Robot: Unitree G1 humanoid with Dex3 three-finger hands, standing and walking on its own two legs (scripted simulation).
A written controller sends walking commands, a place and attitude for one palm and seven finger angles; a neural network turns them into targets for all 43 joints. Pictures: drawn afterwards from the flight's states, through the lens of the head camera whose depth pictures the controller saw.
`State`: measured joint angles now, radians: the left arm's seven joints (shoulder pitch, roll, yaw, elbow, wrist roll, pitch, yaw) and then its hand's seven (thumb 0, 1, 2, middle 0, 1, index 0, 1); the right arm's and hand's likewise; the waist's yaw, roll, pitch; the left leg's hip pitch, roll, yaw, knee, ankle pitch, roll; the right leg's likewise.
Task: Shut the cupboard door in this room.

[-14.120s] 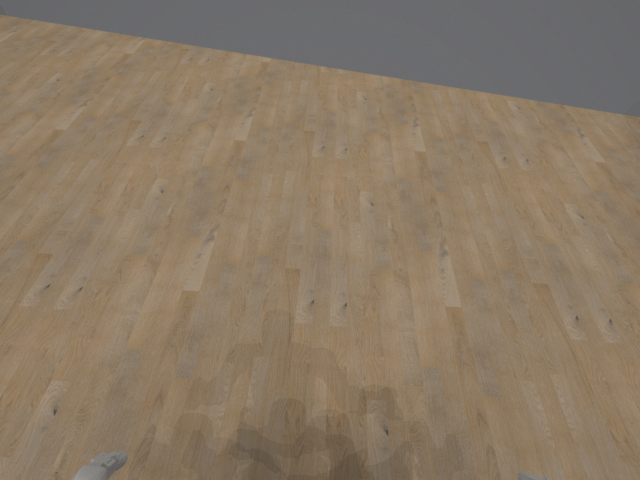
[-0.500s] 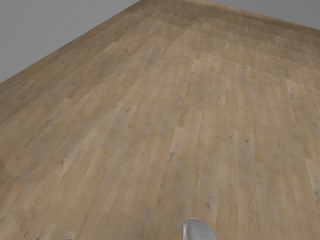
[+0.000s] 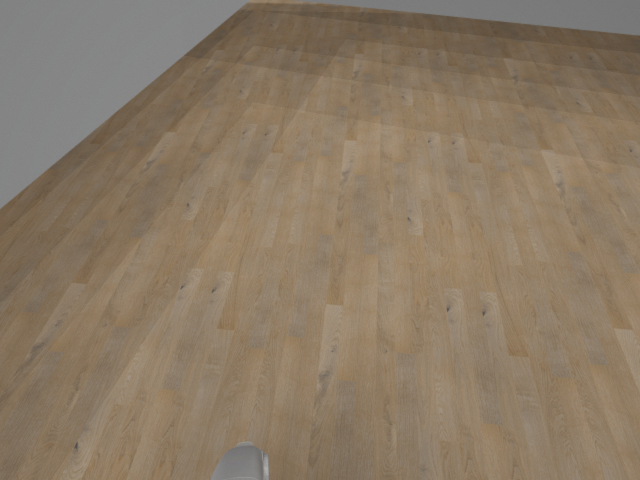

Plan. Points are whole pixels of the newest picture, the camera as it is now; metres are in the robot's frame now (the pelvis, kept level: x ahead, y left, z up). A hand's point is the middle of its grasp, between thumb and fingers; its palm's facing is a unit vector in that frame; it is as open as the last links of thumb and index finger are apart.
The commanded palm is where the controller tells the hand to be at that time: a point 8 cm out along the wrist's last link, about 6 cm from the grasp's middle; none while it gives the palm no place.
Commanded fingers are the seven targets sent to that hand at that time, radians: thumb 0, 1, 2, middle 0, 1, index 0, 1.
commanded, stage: walk around to get in front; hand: left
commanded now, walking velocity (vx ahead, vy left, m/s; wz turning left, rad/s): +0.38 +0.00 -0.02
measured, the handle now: out of the picture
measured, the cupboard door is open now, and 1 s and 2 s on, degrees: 75 75 75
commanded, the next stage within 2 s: walk to a spot facing it in 1.84 s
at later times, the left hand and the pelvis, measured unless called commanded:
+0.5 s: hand (200, 386) +0.29 +0.22 -0.17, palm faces +0.03 -0.98 -0.18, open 7.3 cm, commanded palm none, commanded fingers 0.00 0.90 0.90 -0.20 -0.30 -0.20 -0.30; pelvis +0.24 +0.04 +0.00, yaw -3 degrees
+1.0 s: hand (270, 297) +0.45 +0.12 -0.16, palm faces +0.03 -0.98 -0.21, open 7.3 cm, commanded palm none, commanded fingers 0.00 0.90 0.90 -0.20 -0.30 -0.20 -0.30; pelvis +0.45 -0.06 +0.01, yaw -2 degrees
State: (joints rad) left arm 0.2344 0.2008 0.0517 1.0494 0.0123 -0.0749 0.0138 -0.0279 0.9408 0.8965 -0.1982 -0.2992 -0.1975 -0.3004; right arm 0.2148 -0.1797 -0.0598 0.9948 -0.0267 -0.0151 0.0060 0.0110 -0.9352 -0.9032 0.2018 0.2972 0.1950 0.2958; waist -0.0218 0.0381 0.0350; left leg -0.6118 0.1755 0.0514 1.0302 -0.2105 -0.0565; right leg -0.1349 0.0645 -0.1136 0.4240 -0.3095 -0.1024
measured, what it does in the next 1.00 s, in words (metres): walks ahead: left foot, then right foot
